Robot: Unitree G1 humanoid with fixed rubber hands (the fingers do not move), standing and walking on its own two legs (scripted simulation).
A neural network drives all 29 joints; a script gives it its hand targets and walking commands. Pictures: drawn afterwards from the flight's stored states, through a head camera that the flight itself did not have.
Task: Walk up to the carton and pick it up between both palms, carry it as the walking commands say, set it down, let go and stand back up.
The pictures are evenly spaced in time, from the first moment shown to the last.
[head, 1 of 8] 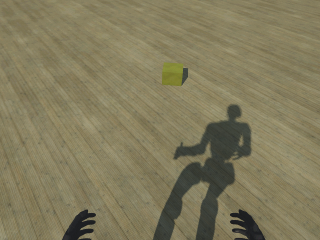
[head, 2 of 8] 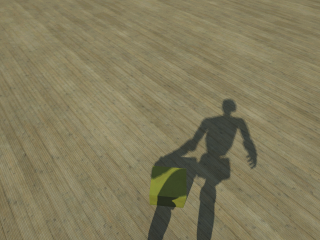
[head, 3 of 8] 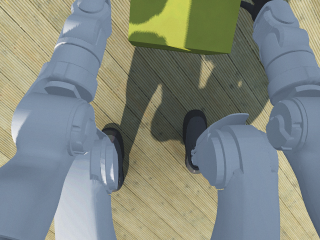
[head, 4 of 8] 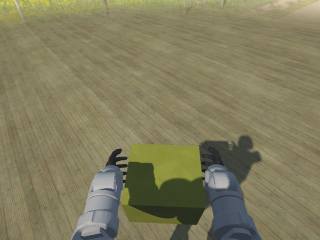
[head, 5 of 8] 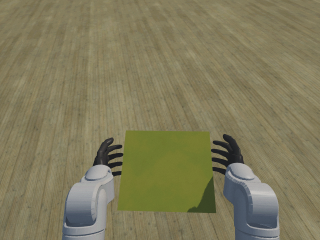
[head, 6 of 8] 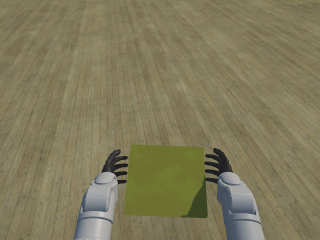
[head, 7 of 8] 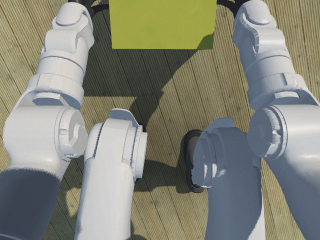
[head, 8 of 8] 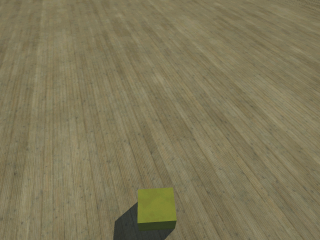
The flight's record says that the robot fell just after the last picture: no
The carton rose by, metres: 0.70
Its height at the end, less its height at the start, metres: +0.00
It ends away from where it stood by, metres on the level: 0.86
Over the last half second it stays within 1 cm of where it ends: yes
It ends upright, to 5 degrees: yes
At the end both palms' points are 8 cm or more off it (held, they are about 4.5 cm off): yes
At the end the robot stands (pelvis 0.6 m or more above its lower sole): yes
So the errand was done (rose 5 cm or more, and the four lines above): yes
